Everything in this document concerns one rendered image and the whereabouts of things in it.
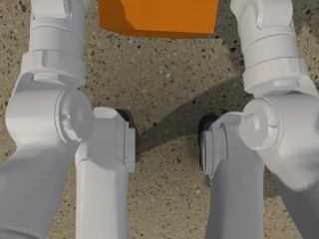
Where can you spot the carton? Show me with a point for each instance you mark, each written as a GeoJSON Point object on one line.
{"type": "Point", "coordinates": [175, 19]}

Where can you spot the left robot upper arm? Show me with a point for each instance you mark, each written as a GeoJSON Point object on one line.
{"type": "Point", "coordinates": [48, 125]}

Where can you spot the robot right forearm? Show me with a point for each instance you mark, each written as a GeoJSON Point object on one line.
{"type": "Point", "coordinates": [270, 53]}

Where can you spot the robot right thigh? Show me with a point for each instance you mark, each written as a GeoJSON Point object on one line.
{"type": "Point", "coordinates": [236, 207]}

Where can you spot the robot right foot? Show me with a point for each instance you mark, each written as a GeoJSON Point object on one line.
{"type": "Point", "coordinates": [204, 126]}

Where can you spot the robot left forearm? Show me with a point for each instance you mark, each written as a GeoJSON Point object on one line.
{"type": "Point", "coordinates": [56, 46]}

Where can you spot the right robot upper arm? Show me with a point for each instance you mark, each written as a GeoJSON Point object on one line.
{"type": "Point", "coordinates": [284, 130]}

